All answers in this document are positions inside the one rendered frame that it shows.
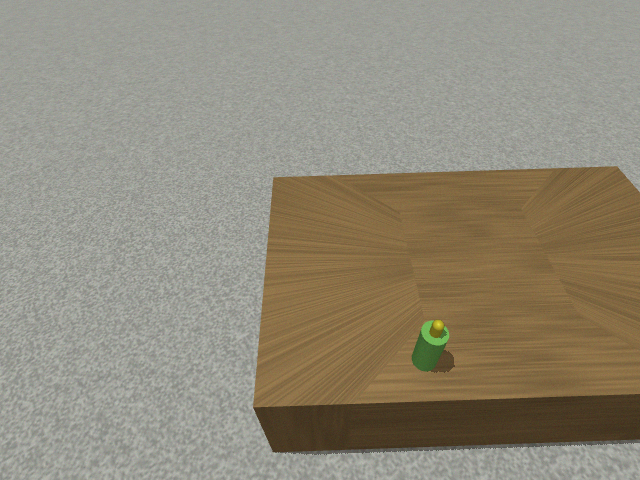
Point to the bottle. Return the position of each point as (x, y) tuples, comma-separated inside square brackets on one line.
[(431, 342)]

